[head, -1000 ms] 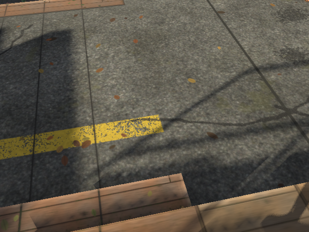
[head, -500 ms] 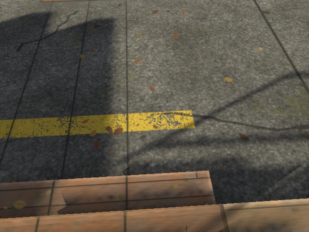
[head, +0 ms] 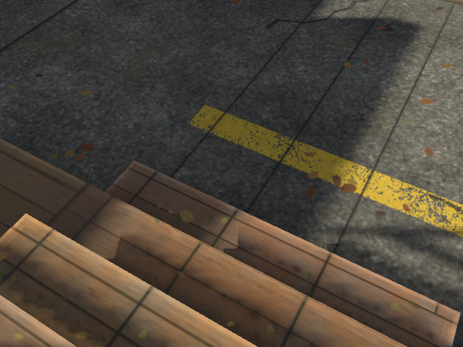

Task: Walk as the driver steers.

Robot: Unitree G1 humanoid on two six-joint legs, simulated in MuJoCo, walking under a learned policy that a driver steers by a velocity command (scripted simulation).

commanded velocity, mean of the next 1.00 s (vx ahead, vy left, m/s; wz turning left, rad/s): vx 0.18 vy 0.00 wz -0.61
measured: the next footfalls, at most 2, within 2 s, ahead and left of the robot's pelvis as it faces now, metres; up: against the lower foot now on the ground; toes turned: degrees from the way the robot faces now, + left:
left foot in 0.12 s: +0.10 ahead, +0.18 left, +0.00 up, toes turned +5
right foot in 0.54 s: +0.05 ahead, -0.08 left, +0.00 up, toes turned -24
